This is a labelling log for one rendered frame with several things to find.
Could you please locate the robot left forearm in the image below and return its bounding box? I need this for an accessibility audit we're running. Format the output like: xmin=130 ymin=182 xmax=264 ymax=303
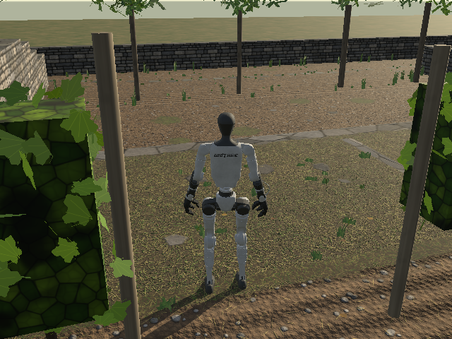
xmin=186 ymin=171 xmax=200 ymax=201

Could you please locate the humanoid robot torso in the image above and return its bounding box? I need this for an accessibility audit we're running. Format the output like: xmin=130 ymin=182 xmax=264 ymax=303
xmin=210 ymin=140 xmax=243 ymax=212

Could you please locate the robot right foot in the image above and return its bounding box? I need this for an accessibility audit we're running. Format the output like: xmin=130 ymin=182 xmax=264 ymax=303
xmin=236 ymin=271 xmax=246 ymax=290

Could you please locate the left robot hand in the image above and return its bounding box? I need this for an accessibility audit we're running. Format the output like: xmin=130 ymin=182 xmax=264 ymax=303
xmin=184 ymin=198 xmax=200 ymax=215

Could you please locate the robot right forearm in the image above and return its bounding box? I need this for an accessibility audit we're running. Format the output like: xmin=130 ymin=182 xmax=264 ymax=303
xmin=253 ymin=171 xmax=266 ymax=202

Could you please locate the right robot hand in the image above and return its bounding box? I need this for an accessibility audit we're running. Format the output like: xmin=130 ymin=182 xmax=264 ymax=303
xmin=252 ymin=200 xmax=268 ymax=217

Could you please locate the left robot upper arm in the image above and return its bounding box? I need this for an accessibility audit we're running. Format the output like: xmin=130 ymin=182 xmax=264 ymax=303
xmin=193 ymin=143 xmax=211 ymax=181

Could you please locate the right robot upper arm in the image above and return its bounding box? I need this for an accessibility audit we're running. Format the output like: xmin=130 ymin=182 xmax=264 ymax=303
xmin=241 ymin=143 xmax=260 ymax=182

